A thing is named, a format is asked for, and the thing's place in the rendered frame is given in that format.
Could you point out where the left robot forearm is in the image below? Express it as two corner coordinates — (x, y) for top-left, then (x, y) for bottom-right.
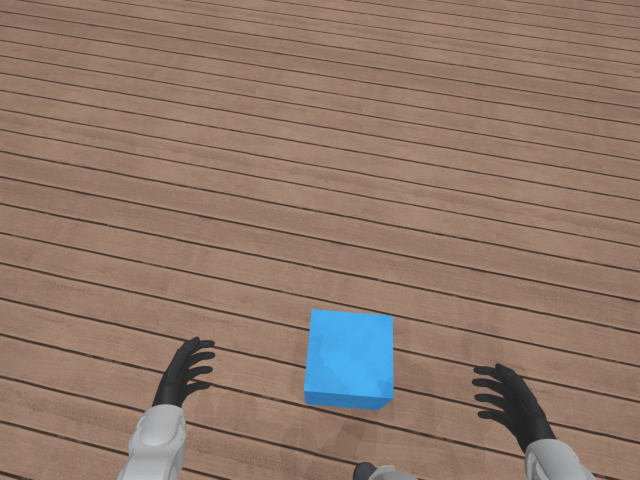
(116, 404), (186, 480)

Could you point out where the right robot forearm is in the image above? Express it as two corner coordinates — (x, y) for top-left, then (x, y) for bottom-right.
(524, 439), (596, 480)

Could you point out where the carton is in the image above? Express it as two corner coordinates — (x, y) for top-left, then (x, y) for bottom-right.
(304, 309), (394, 410)

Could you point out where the robot right hand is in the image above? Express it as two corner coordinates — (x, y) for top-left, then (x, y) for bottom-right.
(472, 363), (557, 454)

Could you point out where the robot left hand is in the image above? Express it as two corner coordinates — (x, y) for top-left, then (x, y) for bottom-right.
(152, 337), (215, 408)

